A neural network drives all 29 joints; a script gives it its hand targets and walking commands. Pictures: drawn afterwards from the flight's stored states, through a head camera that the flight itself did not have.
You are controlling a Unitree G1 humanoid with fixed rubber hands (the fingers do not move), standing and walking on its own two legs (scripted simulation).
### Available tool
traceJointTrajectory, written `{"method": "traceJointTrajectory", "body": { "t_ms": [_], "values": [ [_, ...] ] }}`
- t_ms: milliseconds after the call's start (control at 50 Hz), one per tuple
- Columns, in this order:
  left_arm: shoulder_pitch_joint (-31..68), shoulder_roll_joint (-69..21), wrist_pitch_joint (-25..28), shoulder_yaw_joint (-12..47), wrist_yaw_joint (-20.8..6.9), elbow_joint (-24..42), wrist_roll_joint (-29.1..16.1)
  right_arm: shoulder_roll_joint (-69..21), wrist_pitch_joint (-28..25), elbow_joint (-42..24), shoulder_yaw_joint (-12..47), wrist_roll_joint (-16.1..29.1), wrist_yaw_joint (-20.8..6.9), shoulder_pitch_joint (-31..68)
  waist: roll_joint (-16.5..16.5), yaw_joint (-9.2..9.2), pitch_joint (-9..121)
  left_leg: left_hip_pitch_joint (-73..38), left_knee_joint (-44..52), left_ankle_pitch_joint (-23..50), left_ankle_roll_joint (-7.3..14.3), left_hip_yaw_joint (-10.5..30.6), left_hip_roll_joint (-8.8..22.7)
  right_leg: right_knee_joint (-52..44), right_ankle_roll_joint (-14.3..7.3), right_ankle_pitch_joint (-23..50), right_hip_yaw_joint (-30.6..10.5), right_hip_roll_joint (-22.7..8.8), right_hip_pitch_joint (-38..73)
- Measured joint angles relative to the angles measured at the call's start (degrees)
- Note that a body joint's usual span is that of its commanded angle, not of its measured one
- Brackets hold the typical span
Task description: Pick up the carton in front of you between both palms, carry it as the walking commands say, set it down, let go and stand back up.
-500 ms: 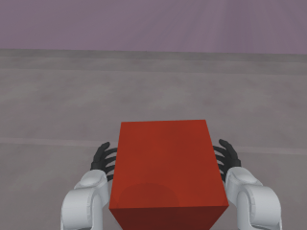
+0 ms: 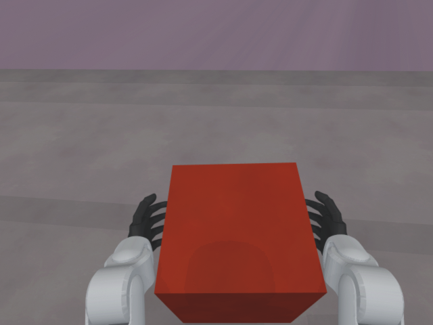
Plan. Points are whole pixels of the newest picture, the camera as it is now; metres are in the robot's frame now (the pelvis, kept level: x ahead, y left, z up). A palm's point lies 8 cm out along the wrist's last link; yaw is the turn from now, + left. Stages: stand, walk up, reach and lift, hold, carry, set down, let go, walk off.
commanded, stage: carry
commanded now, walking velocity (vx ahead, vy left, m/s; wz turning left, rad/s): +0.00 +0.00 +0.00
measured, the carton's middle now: (235, 249) +0.26 +0.00 +0.02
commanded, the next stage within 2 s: none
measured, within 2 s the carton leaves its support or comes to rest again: neither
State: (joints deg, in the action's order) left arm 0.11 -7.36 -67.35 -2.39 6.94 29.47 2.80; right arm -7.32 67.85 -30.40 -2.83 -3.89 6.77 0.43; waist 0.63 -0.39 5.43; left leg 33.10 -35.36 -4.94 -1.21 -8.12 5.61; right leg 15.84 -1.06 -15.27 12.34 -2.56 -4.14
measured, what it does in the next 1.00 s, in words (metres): walks ahead: left foot, then right foot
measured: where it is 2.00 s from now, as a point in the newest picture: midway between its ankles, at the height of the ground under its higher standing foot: outside the picture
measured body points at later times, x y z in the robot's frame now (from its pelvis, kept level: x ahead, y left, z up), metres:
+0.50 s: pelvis +0.18 +0.02 -0.01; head +0.16 +0.02 +0.44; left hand +0.46 +0.15 +0.06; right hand +0.45 -0.15 +0.06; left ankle +0.19 +0.11 -0.75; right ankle +0.08 -0.09 -0.75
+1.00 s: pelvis +0.17 +0.00 -0.02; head +0.16 +0.00 +0.43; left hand +0.48 +0.14 +0.01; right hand +0.47 -0.16 +0.01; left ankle +0.19 +0.11 -0.75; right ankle +0.08 -0.09 -0.75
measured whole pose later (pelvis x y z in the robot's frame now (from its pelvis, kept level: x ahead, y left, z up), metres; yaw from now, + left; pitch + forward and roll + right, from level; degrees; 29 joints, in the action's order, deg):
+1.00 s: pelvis +0.17 +0.00 -0.02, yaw -2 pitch +3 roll +0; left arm 12.2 -8.1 -39.5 -10.3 1.3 -11.8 13.3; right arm -8.2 39.0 12.2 -10.8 -13.5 1.0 12.7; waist -0.5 0.3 5.1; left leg 18.9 -32.2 -15.4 0.8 -12.5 4.7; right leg 30.1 -0.7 -23.2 7.4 -1.9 -9.4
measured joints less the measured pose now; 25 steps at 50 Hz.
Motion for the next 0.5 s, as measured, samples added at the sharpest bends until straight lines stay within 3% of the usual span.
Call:
{"method": "traceJointTrajectory", "body": {
  "t_ms": [80, 120, 160, 220, 300, 500],
  "values": [
    [1.6, 0.1, -1.6, -0.2, 0.0, 1.4, 0.5, 0.1, 1.5, -0.9, -0.5, 0.2, 0.0, 1.9, 0.0, 0.26, 0.2, -6.8, 10.5, 8.4, 1.2, -4.0, -2.1, 7.6, 2.4, -8.5, -0.9, -0.6, 3.0],
    [3.7, 0.1, -2.7, -1.7, 0.0, 0.4, 0.5, 0.0, 1.3, 1.5, -0.4, 0.0, 0.0, 3.9, -2.5, 0.79, 0.0, -7.6, 8.2, 1.2, 5.0, -5.2, -3.4, 17.7, 3.5, -11.8, -3.0, -2.5, -0.4],
    [4.9, 0.1, -3.7, -2.8, 0.0, -0.8, 0.9, -0.1, 1.6, 4.0, -0.8, 0.1, 0.0, 5.7, -3.7, 0.79, -1.0, -8.1, 6.9, -1.8, 6.2, -5.8, -3.6, 26.1, 3.6, -15.2, -6.2, -1.9, -5.4],
    [5.0, 0.1, -4.1, -2.6, 0.0, -2.4, 1.4, -0.1, 1.9, 5.6, -1.4, 0.3, 0.0, 5.7, -3.4, 0.59, -1.9, -10.4, 9.4, -1.9, 5.6, -6.0, -3.2, 23.1, 2.8, -16.4, -7.2, -0.7, -9.4],
    [4.7, 0.0, -2.8, -1.6, -0.1, -4.8, 1.9, 0.0, 0.5, 6.9, -1.8, -0.2, -0.6, 4.3, -2.9, 0.81, -2.0, -13.3, 10.3, -3.6, 5.0, -5.7, -3.5, 12.4, 2.3, -0.9, -5.9, -1.2, -8.9],
    [6.5, 0.0, 3.2, -2.5, -2.6, -14.3, 4.7, -0.1, -4.8, 15.9, -2.7, -3.2, -2.2, 6.3, -1.1, 0.95, 2.7, -13.7, 4.3, -10.1, 3.2, -5.1, -2.3, 13.6, 2.1, -7.0, -5.5, -0.7, -6.1]
  ]
}}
